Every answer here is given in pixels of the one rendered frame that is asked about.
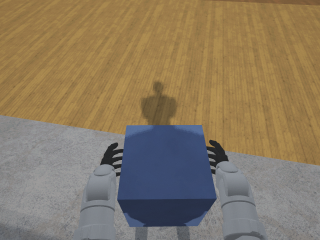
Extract robot right forearm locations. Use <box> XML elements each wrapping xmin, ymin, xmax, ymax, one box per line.
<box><xmin>215</xmin><ymin>161</ymin><xmax>268</xmax><ymax>240</ymax></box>

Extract left robot hand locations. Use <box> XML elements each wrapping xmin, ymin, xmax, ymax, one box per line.
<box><xmin>100</xmin><ymin>142</ymin><xmax>124</xmax><ymax>177</ymax></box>

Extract right robot hand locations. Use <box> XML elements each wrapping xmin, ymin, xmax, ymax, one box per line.
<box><xmin>206</xmin><ymin>140</ymin><xmax>229</xmax><ymax>175</ymax></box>

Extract robot left forearm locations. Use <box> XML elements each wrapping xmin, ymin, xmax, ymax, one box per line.
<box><xmin>72</xmin><ymin>164</ymin><xmax>117</xmax><ymax>240</ymax></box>

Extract carton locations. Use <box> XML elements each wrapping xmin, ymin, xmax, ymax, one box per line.
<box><xmin>117</xmin><ymin>125</ymin><xmax>217</xmax><ymax>227</ymax></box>

